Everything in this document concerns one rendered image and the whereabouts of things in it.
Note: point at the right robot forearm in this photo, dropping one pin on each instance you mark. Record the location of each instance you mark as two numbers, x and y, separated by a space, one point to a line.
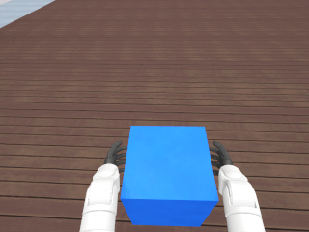
241 207

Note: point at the left robot forearm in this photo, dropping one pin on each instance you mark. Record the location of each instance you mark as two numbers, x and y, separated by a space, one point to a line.
101 201

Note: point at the robot left hand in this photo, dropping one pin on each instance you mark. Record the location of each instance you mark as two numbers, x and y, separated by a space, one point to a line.
112 155

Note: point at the carton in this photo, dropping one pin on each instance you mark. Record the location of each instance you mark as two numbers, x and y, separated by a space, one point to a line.
168 178

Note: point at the robot right hand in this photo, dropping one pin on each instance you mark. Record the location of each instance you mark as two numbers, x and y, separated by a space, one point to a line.
222 156

